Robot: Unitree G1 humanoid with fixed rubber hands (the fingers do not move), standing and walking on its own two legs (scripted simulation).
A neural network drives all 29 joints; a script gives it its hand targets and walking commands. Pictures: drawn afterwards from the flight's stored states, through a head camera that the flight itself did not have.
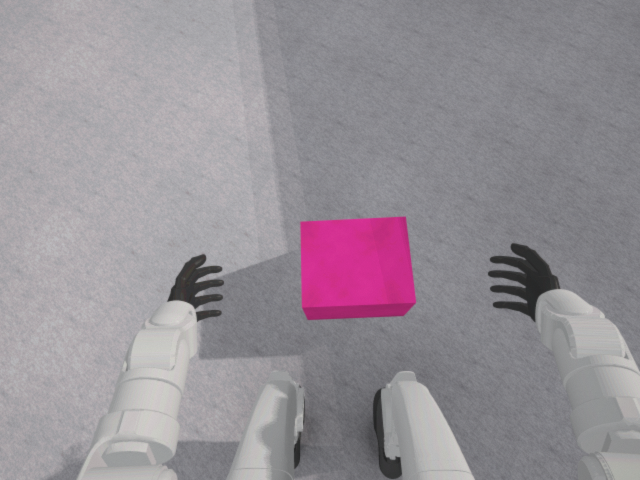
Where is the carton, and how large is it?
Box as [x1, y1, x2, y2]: [300, 217, 415, 319]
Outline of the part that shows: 405,217 300,222 302,308 308,319 403,315 414,304 415,297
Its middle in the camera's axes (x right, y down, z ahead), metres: +0.09 +0.08 +1.04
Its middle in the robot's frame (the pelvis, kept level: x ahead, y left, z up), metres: +0.52 -0.03 -0.59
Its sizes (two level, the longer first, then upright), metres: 0.268 0.220 0.191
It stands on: the floor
